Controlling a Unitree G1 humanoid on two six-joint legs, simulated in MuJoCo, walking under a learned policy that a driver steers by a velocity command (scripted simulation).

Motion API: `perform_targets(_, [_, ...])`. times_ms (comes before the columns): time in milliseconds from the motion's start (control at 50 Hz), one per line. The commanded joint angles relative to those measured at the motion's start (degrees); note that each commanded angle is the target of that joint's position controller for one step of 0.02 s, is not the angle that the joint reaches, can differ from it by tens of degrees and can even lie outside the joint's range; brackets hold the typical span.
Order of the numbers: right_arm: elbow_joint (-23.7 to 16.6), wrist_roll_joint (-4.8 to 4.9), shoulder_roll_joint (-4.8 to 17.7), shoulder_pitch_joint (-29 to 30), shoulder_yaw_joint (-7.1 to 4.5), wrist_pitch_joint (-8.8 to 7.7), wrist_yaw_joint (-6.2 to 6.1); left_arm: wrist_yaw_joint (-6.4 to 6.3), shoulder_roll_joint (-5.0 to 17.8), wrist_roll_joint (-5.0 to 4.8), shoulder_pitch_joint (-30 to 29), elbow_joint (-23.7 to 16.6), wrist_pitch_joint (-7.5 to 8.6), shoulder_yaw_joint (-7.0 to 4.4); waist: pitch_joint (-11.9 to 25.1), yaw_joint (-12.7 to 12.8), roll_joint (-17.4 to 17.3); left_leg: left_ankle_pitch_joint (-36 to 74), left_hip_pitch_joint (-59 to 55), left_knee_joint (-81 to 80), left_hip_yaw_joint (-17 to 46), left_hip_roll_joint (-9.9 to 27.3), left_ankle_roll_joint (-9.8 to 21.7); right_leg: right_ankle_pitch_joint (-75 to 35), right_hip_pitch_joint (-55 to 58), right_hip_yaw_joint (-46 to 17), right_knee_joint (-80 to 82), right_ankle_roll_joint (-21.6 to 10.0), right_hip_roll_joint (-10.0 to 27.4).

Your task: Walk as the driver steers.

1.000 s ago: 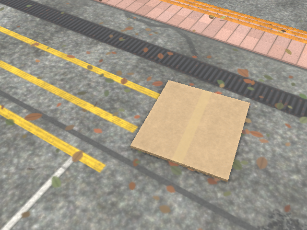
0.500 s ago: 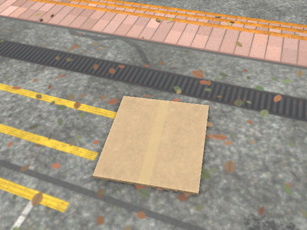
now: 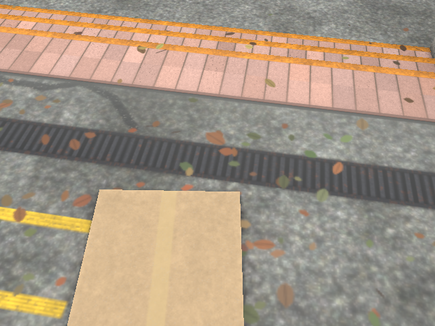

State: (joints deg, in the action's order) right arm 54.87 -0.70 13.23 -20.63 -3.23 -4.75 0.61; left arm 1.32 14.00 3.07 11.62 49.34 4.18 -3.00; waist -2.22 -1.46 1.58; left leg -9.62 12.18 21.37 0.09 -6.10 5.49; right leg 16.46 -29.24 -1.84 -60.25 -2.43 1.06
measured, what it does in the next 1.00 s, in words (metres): walks ahead, turning left: right foot, then left foot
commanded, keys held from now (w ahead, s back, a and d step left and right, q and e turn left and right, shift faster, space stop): w+q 0.72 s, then w+e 0.28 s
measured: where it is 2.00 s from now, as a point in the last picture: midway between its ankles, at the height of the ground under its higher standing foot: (156, 193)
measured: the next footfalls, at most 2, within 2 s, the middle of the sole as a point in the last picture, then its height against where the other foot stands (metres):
right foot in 0.26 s outside the picture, level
left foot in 0.76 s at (158, 320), level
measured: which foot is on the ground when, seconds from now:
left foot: down 0.00-0.26, up 0.28-0.74, down 0.76-1.00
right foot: up 0.00-0.24, down 0.26-0.78, up 0.80-1.00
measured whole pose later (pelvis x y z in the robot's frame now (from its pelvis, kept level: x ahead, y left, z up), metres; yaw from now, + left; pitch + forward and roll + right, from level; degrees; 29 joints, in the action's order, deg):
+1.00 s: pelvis +0.47 +0.11 +0.02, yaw +24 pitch +0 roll +0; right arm 48.8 -1.3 12.4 -16.5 -2.6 -4.5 0.5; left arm 1.4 13.2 1.1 17.3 49.4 1.6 -2.6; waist -1.9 0.5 1.6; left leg -10.8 10.1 20.4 -8.8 -3.8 6.3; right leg 14.1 -31.6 -1.3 -64.9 -3.1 4.9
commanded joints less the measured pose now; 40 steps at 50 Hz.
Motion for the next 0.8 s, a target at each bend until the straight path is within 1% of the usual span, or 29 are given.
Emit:
perform_targets(20, [-2.6, 0.32, 6.1, -0.9, -0.89, -1.01, -0.24, 0.27, 0.9, -0.07, -0.7, -4.0, -0.24, 0.71, -0.4, 2.1, -4.7, 10.7, 1.1, -11.5, 16.8, 14.9, 9.9, -3.3, -3.1, 1.2, 8.2, 2.4, 1.9])
perform_targets(80, [-2.4, 0.38, 6.5, -3.8, -1.08, -0.52, -0.15, 0.52, 0.8, -0.78, -8.9, -6.7, -0.36, 1.48, -1.3, -0.3, -5.3, 10.1, 2.0, -11.6, 15.6, 13.2, 7.8, -10.8, -1.0, 2.2, 17.8, 3.6, 0.9])
perform_targets(120, [-2.3, 0.27, 7.0, -5.7, -1.27, -0.28, -0.14, 0.47, 1.3, -1.3, -12.6, -8.1, -0.31, 1.63, -0.8, -1.6, -5.5, 12.1, 0.1, -10.1, 16.1, 13.0, 7.1, -13.1, 0.2, 2.3, 21.6, 4.1, 0.0])
perform_targets(160, [-2.3, 0.03, 7.5, -7.1, -1.45, 0.02, -0.21, 0.18, 1.8, -1.69, -15.1, -9.4, -0.05, 1.67, -0.2, -2.4, -5.8, 15.6, -2.2, -7.4, 17.2, 13.5, 6.6, -12.5, 1.6, 2.1, 24.3, 4.1, -0.9])
perform_targets(200, [-2.7, -0.19, 8.1, -6.8, -1.77, 0.35, -0.52, -0.16, 2.5, -1.91, -14.2, -9.9, 0.48, 1.45, 0.3, -1.5, -6.4, 17.3, -3.1, -4.0, 18.9, 13.9, 5.5, -9.7, 5.8, 1.5, 28.0, 3.5, -1.8])
perform_targets(220, [-3.0, -0.19, 8.6, -6.1, -2.0, 0.47, -0.69, -0.38, 3.1, -1.97, -11.7, -9.4, 0.84, 1.18, 1.0, -0.2, -6.6, 17.5, -2.9, -1.7, 19.8, 13.6, 4.8, -8.3, 10.0, 1.4, 30.9, 3.0, -2.5])
perform_targets(240, [-3.3, -0.02, 8.7, -5.2, -2.1, 0.44, -0.67, -0.85, 4.0, -1.86, -6.7, -7.8, 1.34, 0.7, 2.9, 2.3, -5.5, 19.0, -1.6, 3.6, 19.2, 11.8, 3.7, -8.2, 17.4, 1.6, 35.0, 2.0, -3.3])
perform_targets(260, [-4.1, 0.5, 7.6, -4.4, -1.96, 0.02, -0.43, -1.68, 7.1, -1.05, 0.1, -6.4, 2.18, -0.39, 7.2, 5.3, -2.3, 16.5, 2.4, 13.8, 16.7, 8.3, 2.2, -7.0, 28.0, -2.9, 37.2, 0.0, 1.5])
perform_targets(280, [-6.8, 1.21, 4.2, -3.2, -1.17, -0.49, -0.51, -2.75, 12.3, 0.29, 10.3, -6.0, 2.38, -1.59, 16.3, 9.1, 5.2, 0.8, 9.8, 29.3, 10.6, 5.1, 0.8, 2.3, 40.7, -16.4, 38.5, -3.1, 16.6])
perform_targets(300, [-8.4, 2.49, 2.2, -8.3, -0.9, 0.07, -0.66, -2.82, 15.5, 0.18, 9.5, -5.3, 1.16, -2.63, 17.9, 5.5, 16.4, -22.6, 24.7, 40.0, 3.9, -0.5, -0.2, 9.0, 45.9, -37.2, 45.2, -9.2, 25.4])
perform_targets(320, [-6.4, 0.7, 6.2, -7.3, -1.54, 1.35, -1.09, -2.5, 9.5, -0.21, 6.3, -6.1, 0.56, -1.86, 11.3, 4.2, 6.2, -19.2, 28.7, 46.4, 4.3, 4.8, 0.0, 15.1, 39.4, -35.7, 45.2, -9.4, 23.6])
perform_targets(340, [-6.6, -0.16, 5.5, -3.9, -1.59, 1.58, -0.36, -2.07, 5.1, -0.77, 3.0, -6.9, 0.7, -0.79, 5.8, 3.7, 1.2, -13.7, 28.3, 47.0, 4.8, 6.4, -0.2, 11.3, 33.2, -27.8, 46.2, -8.1, 20.1])
perform_targets(360, [-7.1, -0.41, 4.2, -2.0, -1.49, 1.75, 0.2, -1.75, 3.6, -0.77, 1.3, -6.7, 0.97, -0.35, 3.2, 2.5, 0.7, -10.6, 27.0, 46.1, 4.5, 7.9, -0.8, 3.0, 28.5, -20.8, 47.7, -7.1, 17.7])
perform_targets(380, [-7.6, -1.07, 4.1, -0.6, -1.65, 2.3, 0.7, -1.82, 2.9, -0.91, 1.5, -6.2, 1.35, -0.13, 2.0, 2.0, 2.2, -9.4, 26.1, 45.2, 3.9, 9.0, -1.4, -2.4, 25.8, -15.6, 48.6, -6.2, 15.7])
perform_targets(400, [-7.8, -1.45, 3.7, -0.4, -1.61, 2.97, 1.19, -1.84, 2.6, -1.2, 2.0, -5.5, 1.78, -0.07, 1.6, 1.3, 3.5, -8.3, 25.5, 45.3, 3.3, 9.3, -2.0, -7.0, 24.4, -11.5, 49.2, -5.5, 14.1])
perform_targets(420, [-8.4, -1.55, 3.3, 0.5, -1.56, 3.47, 1.54, -1.76, 2.8, -1.46, 3.4, -4.7, 2.31, -0.17, 2.0, 1.2, 4.0, -7.2, 25.9, 46.2, 2.7, 9.2, -2.3, -11.9, 24.4, -9.2, 49.2, -5.5, 13.7])
perform_targets(460, [-9.9, -1.56, 2.9, 3.3, -1.47, 4.1, 2.06, -1.64, 3.2, -2.01, 5.6, -3.5, 3.05, -0.42, 2.3, 0.8, 3.5, -4.6, 28.8, 47.3, 2.5, 9.6, -2.9, -19.3, 25.6, -5.2, 49.6, -6.0, 13.8])
perform_targets(480, [-10.6, -1.68, 2.8, 4.8, -1.38, 4.31, 2.25, -1.6, 3.4, -2.04, 6.6, -3.0, 3.18, -0.51, 2.2, 0.9, 3.2, -3.3, 30.5, 47.8, 2.3, 9.8, -3.1, -21.5, 26.2, -3.4, 49.8, -6.3, 14.0])
perform_targets(540, [-13.4, -1.82, 2.8, 10.9, -1.03, 4.6, 2.66, -1.65, 3.4, -1.79, 9.4, -1.5, 3.03, -0.43, 0.6, 1.4, 2.9, 0.7, 35.0, 46.5, 1.4, 10.2, -3.5, -26.0, 27.3, 1.5, 50.1, -6.4, 13.8])
perform_targets(580, [-15.1, -1.57, 2.5, 14.9, -0.46, 4.51, 2.99, -1.58, 3.7, -1.66, 9.8, -1.1, 2.78, -0.39, -0.9, 1.7, 2.6, 4.0, 34.3, 40.0, 0.1, 10.1, -3.4, -25.9, 26.5, 5.1, 50.6, -5.6, 12.6])
perform_targets(620, [-16.8, -1.39, 1.8, 19.0, 0.37, 4.46, 3.59, -1.56, 4.9, -1.61, 9.8, -0.9, 2.45, -0.59, -2.3, 2.5, 3.1, 5.6, 30.2, 30.7, -2.5, 10.0, -2.8, -25.3, 25.1, 8.4, 51.4, -4.9, 12.0])
perform_targets(660, [-18.7, -1.46, 1.7, 23.0, 0.8, 4.59, 4.05, -1.92, 6.7, -1.73, 11.9, 0.0, 2.0, -0.98, -3.3, 3.7, 3.5, 2.5, 27.2, 24.6, -5.6, 9.4, -1.4, -27.2, 26.9, 9.9, 51.8, -4.9, 13.6])
perform_targets(680, [-19.1, -1.5, 2.1, 23.5, 0.76, 4.62, 4.07, -2.05, 7.2, -1.66, 13.0, 0.4, 1.6, -1.11, -3.2, 4.0, 3.4, -0.4, 25.9, 23.0, -7.5, 8.5, -0.4, -30.7, 28.8, 11.0, 50.2, -4.8, 14.1])
perform_targets(700, [-19.5, -1.47, 2.4, 23.2, 0.67, 4.6, 3.94, -2.22, 7.6, -1.63, 13.7, 0.9, 1.23, -1.13, -2.6, 3.6, 3.5, -2.3, 23.7, 20.8, -8.5, 7.4, 0.8, -37.2, 30.5, 12.4, 47.4, -4.5, 14.3])
perform_targets(720, [-19.3, -1.55, 3.2, 21.3, 0.33, 4.47, 3.61, -2.39, 8.6, -1.55, 13.9, 1.2, 0.94, -1.26, -0.7, 2.4, 4.5, -5.4, 19.9, 20.2, -10.0, 5.1, 2.3, -49.0, 31.8, 13.8, 42.3, -4.0, 14.8])
perform_targets(740, [-18.5, -1.67, 3.6, 17.8, 0.05, 4.14, 3.23, -2.49, 9.2, -1.67, 15.3, 1.9, 0.57, -1.21, 1.9, 1.1, 5.0, -7.5, 13.9, 18.1, -10.1, 2.7, 3.7, -57.9, 32.1, 14.2, 35.9, -4.1, 14.9])
perform_targets(760, [-16.0, -1.92, 4.4, 9.3, -0.57, 3.41, 2.79, -2.51, 9.5, -1.9, 15.7, 2.3, 0.14, -1.0, 6.4, -2.8, 4.3, -5.4, 2.1, 13.3, -9.1, 0.3, 5.3, -58.8, 28.9, 15.2, 25.6, -3.7, 14.3])
perform_targets(780, [-12.6, -2.83, 7.3, -0.8, -1.82, 2.73, 1.94, -2.32, 8.2, -2.18, 15.8, 1.5, 0.18, -0.33, 12.6, -7.0, 0.6, -5.7, -14.3, 9.9, -1.6, 4.4, 7.3, -45.1, 18.5, 15.5, 12.3, -2.6, 12.7])
perform_targets(800, [-12.0, -2.81, 14.1, -4.8, -3.3, 2.5, 1.03, -0.87, 1.5, -3.72, 19.3, -2.3, 0.32, 1.51, 21.2, -5.4, -15.3, -14.3, -33.2, 3.3, 30.4, 26.3, 15.0, 2.9, -4.4, 15.0, -11.5, 0.5, 3.6])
